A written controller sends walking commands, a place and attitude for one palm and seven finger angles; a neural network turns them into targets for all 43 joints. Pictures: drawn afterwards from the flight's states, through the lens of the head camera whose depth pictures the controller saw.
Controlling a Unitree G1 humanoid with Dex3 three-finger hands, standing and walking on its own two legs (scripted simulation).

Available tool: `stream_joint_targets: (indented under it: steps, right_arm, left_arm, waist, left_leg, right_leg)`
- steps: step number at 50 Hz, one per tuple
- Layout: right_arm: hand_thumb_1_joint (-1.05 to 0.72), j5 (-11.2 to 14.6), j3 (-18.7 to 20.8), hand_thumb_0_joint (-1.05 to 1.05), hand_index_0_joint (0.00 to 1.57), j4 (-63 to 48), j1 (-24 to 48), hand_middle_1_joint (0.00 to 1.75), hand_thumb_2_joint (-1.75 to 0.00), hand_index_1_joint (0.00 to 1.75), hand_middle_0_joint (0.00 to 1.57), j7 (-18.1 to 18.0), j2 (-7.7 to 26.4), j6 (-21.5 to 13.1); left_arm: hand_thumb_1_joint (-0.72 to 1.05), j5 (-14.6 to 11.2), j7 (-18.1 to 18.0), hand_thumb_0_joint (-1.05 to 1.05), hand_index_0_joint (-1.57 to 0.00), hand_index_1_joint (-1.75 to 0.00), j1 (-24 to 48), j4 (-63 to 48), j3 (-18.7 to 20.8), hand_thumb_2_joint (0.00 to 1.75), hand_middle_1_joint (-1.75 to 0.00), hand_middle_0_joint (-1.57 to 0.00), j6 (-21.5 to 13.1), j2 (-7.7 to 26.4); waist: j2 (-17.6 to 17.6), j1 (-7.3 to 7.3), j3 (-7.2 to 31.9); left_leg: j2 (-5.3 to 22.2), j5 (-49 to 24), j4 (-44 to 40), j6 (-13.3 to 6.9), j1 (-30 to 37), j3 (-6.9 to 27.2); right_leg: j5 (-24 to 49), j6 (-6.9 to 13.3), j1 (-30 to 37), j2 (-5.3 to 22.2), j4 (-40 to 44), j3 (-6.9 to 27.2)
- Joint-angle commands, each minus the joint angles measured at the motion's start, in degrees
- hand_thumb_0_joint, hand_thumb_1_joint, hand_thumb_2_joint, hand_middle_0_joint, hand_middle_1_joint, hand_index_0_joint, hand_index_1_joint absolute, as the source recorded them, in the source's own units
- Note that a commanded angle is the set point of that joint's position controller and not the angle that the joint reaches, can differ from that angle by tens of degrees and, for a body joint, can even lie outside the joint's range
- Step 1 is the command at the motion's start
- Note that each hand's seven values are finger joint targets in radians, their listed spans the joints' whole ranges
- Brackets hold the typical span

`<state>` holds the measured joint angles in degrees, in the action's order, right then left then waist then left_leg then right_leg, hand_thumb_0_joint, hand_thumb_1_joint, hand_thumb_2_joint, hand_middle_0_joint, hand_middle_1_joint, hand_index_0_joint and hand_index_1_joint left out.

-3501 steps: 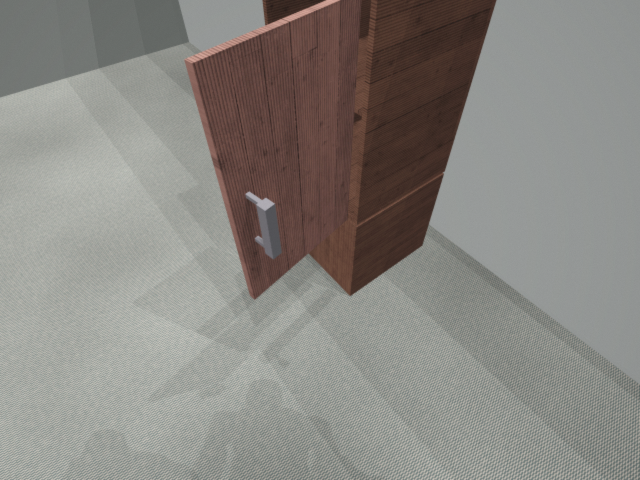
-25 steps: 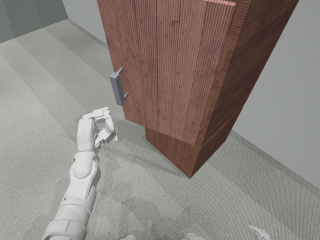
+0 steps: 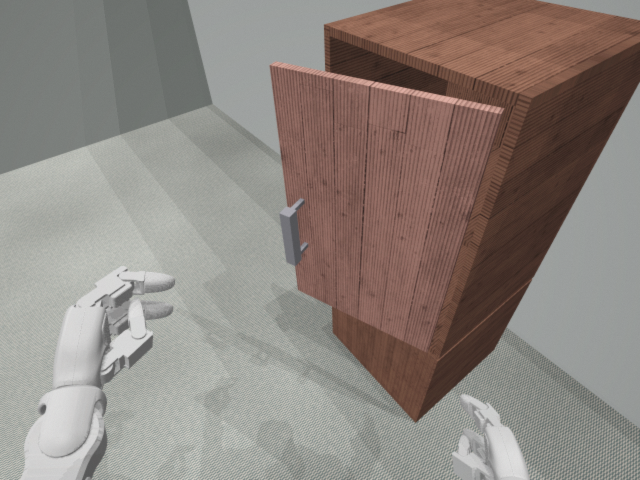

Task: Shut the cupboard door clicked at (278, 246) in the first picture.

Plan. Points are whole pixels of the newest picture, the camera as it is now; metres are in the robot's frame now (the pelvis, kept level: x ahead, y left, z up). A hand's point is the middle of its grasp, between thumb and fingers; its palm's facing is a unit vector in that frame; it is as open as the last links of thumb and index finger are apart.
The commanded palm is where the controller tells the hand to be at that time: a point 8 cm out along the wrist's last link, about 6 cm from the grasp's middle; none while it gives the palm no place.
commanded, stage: draw the hand back to the body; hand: left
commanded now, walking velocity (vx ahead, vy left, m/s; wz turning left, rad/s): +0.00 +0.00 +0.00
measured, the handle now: (296, 231) +0.62 +0.13 -0.09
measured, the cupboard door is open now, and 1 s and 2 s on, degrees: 21 21 21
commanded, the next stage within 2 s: step back with the hand held close in 0.58 s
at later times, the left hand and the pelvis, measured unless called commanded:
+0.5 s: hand (72, 355) +0.18 +0.26 +0.15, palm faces +0.45 -0.80 -0.39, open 7.3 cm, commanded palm +0.13 +0.30 +0.17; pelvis -0.01 +0.00 +0.00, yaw +0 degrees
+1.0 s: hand (55, 351) +0.18 +0.27 +0.16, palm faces +0.38 -0.78 -0.49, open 7.4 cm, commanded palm +0.12 +0.31 +0.17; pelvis -0.02 +0.02 +0.00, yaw -1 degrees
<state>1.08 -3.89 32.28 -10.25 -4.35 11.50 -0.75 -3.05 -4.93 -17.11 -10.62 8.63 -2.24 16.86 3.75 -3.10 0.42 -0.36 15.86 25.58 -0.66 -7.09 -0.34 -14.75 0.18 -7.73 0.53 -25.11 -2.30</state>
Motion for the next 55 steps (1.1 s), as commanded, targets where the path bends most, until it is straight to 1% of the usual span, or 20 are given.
stream_joint_targets:
  steps: [1, 3, 8, 10, 12, 14, 18, 20, 25, 29, 30, 31, 35, 36, 38, 40, 44, 47, 51, 55]
  right_arm:
    - [-0.9, -0.6, 3.0, 0.0, 0.2, -7.8, 6.1, 0.3, -0.9, 0.3, 0.2, -0.4, 6.0, -4.6]
    - [-0.9, -0.7, 3.4, 0.0, 0.2, -7.5, 6.2, 0.3, -0.9, 0.3, 0.2, -0.2, 6.0, -5.3]
    - [-0.9, -0.5, 4.1, 0.0, 0.2, -6.6, 6.4, 0.3, -0.9, 0.3, 0.2, -0.2, 6.2, -6.4]
    - [-0.9, -0.4, 4.3, 0.0, 0.2, -6.4, 6.5, 0.3, -0.9, 0.3, 0.2, -0.3, 6.2, -6.8]
    - [-0.9, -0.4, 4.4, 0.0, 0.2, -5.7, 6.1, 0.3, -0.9, 0.3, 0.2, -0.3, 6.6, -7.2]
    - [-0.9, -0.5, 4.8, 0.0, 0.2, -5.2, 5.7, 0.3, -0.9, 0.3, 0.2, -0.5, 7.4, -7.5]
    - [-0.9, -0.5, 4.9, 0.0, 0.2, -5.4, 6.1, 0.3, -0.9, 0.3, 0.2, -0.9, 7.3, -8.1]
    - [-0.9, -0.5, 4.8, 0.0, 0.2, -5.3, 6.5, 0.3, -0.9, 0.3, 0.2, -1.1, 7.1, -8.7]
    - [-0.9, -0.7, 4.5, 0.0, 0.2, -5.1, 6.7, 0.3, -0.9, 0.3, 0.2, -1.1, 6.5, -9.6]
    - [-0.9, -0.7, 4.6, 0.0, 0.2, -4.5, 6.2, 0.3, -0.9, 0.3, 0.2, -1.0, 6.7, -9.6]
    - [-0.9, -0.6, 4.6, 0.0, 0.2, -4.8, 6.1, 0.3, -0.9, 0.3, 0.2, -0.9, 6.5, -9.5]
    - [-0.9, -0.6, 4.7, 0.0, 0.2, -4.8, 6.2, 0.3, -0.9, 0.3, 0.2, -0.9, 6.6, -9.4]
    - [-0.9, -0.5, 4.9, 0.0, 0.2, -5.0, 6.3, 0.3, -0.9, 0.3, 0.2, -0.8, 6.7, -9.1]
    - [-0.9, -0.1, 5.7, 0.0, 0.2, -6.3, 5.9, 0.3, -0.9, 0.3, 0.2, -0.4, 9.0, -7.9]
    - [-0.9, -0.5, 5.8, 0.0, 0.2, -5.3, 5.4, 0.3, -0.9, 0.3, 0.2, -0.3, 8.1, -6.7]
    - [-0.9, -0.4, 6.0, 0.0, 0.2, -5.5, 5.2, 0.3, -0.9, 0.3, 0.2, -0.3, 7.9, -5.9]
    - [-0.9, -0.5, 6.7, 0.0, 0.2, -6.7, 5.4, 0.3, -0.9, 0.3, 0.2, -1.1, 9.2, -4.7]
    - [-0.9, -0.4, 6.8, 0.0, 0.2, -8.1, 5.0, 0.3, -0.9, 0.3, 0.2, -1.4, 9.0, -3.2]
    - [-0.9, -0.3, 6.9, 0.0, 0.2, -8.8, 4.6, 0.3, -0.9, 0.3, 0.2, -1.5, 9.4, -2.2]
    - [-0.9, -0.2, 6.8, 0.0, 0.2, -9.2, 4.6, 0.3, -0.9, 0.3, 0.2, -1.6, 9.6, -2.2]
  left_arm:
    - [0.9, -0.1, -1.5, 0.0, -0.45, -0.57, 5.4, -18.9, 9.6, 0.9, -0.57, -0.45, -4.1, 10.8]
    - [0.9, -0.2, -1.8, 0.0, -0.39, -0.51, 2.5, -20.6, 12.2, 0.9, -0.51, -0.39, -4.3, 12.1]
    - [0.9, -0.8, -2.1, 0.0, -0.25, -0.36, -2.8, -23.0, 18.0, 0.9, -0.36, -0.25, -5.2, 14.6]
    - [0.9, -1.1, -2.3, 0.0, -0.2, -0.3, -4.6, -23.3, 20.5, 0.9, -0.3, -0.2, -5.6, 15.9]
    - [0.9, -0.9, -1.9, 0.0, -0.2, -0.3, -4.6, -20.0, 16.6, 0.9, -0.3, -0.2, -5.5, 11.7]
    - [0.9, -0.7, -1.9, 0.0, -0.2, -0.3, -3.7, -18.7, 15.6, 0.9, -0.3, -0.2, -5.5, 11.2]
    - [0.9, -0.4, -2.3, 0.0, -0.2, -0.3, -1.1, -20.6, 16.7, 0.9, -0.3, -0.2, -6.1, 13.2]
    - [0.9, -0.3, -2.5, 0.0, -0.2, -0.3, -0.9, -22.9, 17.6, 0.9, -0.3, -0.2, -6.7, 14.3]
    - [0.9, -0.3, -2.8, 0.0, -0.2, -0.3, -2.7, -23.6, 19.2, 0.9, -0.3, -0.2, -7.1, 15.3]
    - [0.9, -0.4, -2.5, 0.0, -0.2, -0.3, -4.4, -21.3, 19.0, 0.9, -0.3, -0.2, -6.9, 14.4]
    - [0.9, -0.7, -2.3, 0.0, -0.2, -0.3, -4.6, -20.8, 18.6, 0.9, -0.3, -0.2, -6.9, 13.7]
    - [0.9, -0.7, -2.2, 0.0, -0.2, -0.3, -4.4, -21.0, 18.5, 0.9, -0.3, -0.2, -6.9, 13.6]
    - [0.9, -0.9, -2.0, 0.0, -0.2, -0.3, -4.3, -20.4, 18.4, 0.9, -0.3, -0.2, -6.8, 13.5]
    - [0.9, -0.5, -2.4, 0.0, -0.2, -0.3, 1.0, -23.0, 23.2, 0.9, -0.3, -0.2, -9.2, 18.6]
    - [0.9, -0.2, -2.2, 0.0, -0.2, -0.3, -5.4, -19.2, 19.8, 0.9, -0.3, -0.2, -10.2, 14.8]
    - [0.9, -0.1, -2.4, 0.0, -0.2, -0.3, -6.8, -21.1, 20.0, 0.9, -0.3, -0.2, -11.3, 15.1]
    - [0.9, -0.5, -3.3, 0.0, -0.2, -0.3, -9.8, -24.7, 22.4, 0.9, -0.3, -0.2, -11.8, 17.5]
    - [0.9, -0.9, -3.6, 0.0, -0.2, -0.3, -11.6, -25.2, 23.6, 0.9, -0.3, -0.2, -11.3, 18.2]
    - [0.9, -1.0, -3.6, 0.0, -0.2, -0.3, -12.9, -24.7, 23.1, 0.9, -0.3, -0.2, -10.7, 17.6]
    - [0.9, -0.6, -4.0, 0.0, -0.2, -0.3, -13.0, -24.7, 23.2, 0.9, -0.3, -0.2, -11.0, 17.5]
  waist:
    - [1.7, 0.36, 6.9]
    - [-0.3, -0.02, 6.7]
    - [-0.7, -0.59, 4.9]
    - [0.6, -0.94, 3.5]
    - [-1.4, 0.04, 0.7]
    - [-3.0, 0.31, -0.4]
    - [-2.1, -0.19, 2.0]
    - [0.9, -0.62, 3.9]
    - [2.1, -0.98, 2.9]
    - [1.3, -0.79, 1.0]
    - [-0.4, -0.62, 0.4]
    - [0.6, -0.62, 0.9]
    - [-1.3, -0.66, 1.5]
    - [-0.9, 2.11, -0.8]
    - [-6.3, 2.47, 0.7]
    - [-5.0, 2.7, 4.0]
    - [1.4, 2.58, 8.9]
    - [0.3, 2.4, 11.0]
    - [0.1, 2.59, 9.9]
    - [0.3, 2.58, 7.7]
  left_leg:
    - [1.3, -19.0, -4.1, 0.3, 1.4, -0.4]
    - [1.3, -19.5, -4.0, 0.3, 1.2, -0.3]
    - [1.4, -17.8, -4.0, 0.0, 0.1, -0.8]
    - [1.4, -15.5, -4.5, 0.1, -0.8, -0.8]
    - [1.4, -12.9, -4.8, -0.2, -1.0, -1.0]
    - [1.5, -11.7, -5.3, -0.4, -1.0, -0.7]
    - [1.0, -9.5, -5.3, -0.9, -0.5, -0.7]
    - [0.9, -9.8, -5.5, -0.7, 0.0, -0.6]
    - [0.9, -10.8, -5.3, -0.4, -0.8, -1.0]
    - [1.1, -11.1, -5.4, -0.2, -1.3, -1.1]
    - [1.2, -10.9, -5.6, -0.2, -1.5, -1.2]
    - [1.2, -11.2, -5.4, -0.3, -1.1, -1.4]
    - [1.2, -10.7, -5.4, -0.6, -1.0, -1.7]
    - [2.3, -5.2, -1.9, -1.4, -5.9, -0.5]
    - [1.5, -3.9, 2.0, -1.5, -5.0, 0.0]
    - [1.7, -7.1, 3.0, -1.1, -5.0, 0.3]
    - [3.8, -19.5, -0.7, -0.9, -4.8, 2.0]
    - [4.9, -27.1, -0.3, -0.6, -6.4, 2.3]
    - [5.8, -23.9, -1.1, -0.8, -9.9, 2.9]
    - [6.5, -11.5, -3.6, -2.0, -17.2, 4.0]
  right_leg:
    - [15.2, 0.6, 3.8, -0.1, 2.7, -0.7]
    - [15.4, 0.5, 4.0, -0.3, 2.6, -0.8]
    - [14.0, 0.2, 3.3, -0.1, 3.2, -0.7]
    - [12.0, 0.2, 3.1, 0.1, 3.5, -0.5]
    - [9.3, 0.0, 0.6, 0.0, 4.3, -0.6]
    - [7.8, -0.1, -0.2, 0.1, 4.8, -0.7]
    - [5.4, -0.1, 0.6, 0.2, 4.8, -0.1]
    - [5.6, 0.2, 2.1, 0.4, 4.4, 0.1]
    - [7.3, 0.3, 2.5, 0.3, 4.5, 0.2]
    - [7.3, 0.3, 1.7, -0.1, 5.0, 0.1]
    - [7.3, 0.1, 1.5, 0.0, 4.9, 0.0]
    - [7.6, 0.1, 1.5, -0.1, 5.0, 0.3]
    - [6.8, -0.2, 1.6, 0.1, 5.5, 0.5]
    - [6.1, 0.6, -3.2, 3.5, 8.5, 6.5]
    - [3.9, 1.8, -6.5, 6.6, 10.2, 8.7]
    - [9.0, 2.6, -4.9, 7.8, 7.5, 7.8]
    - [19.3, 0.9, -0.7, 4.3, -0.2, 3.4]
    - [25.2, 0.0, 1.9, 2.9, -4.0, 2.6]
    - [22.6, -0.3, 1.5, 2.5, -5.2, 2.9]
    - [16.5, -0.7, 2.7, 1.8, -5.9, 3.5]
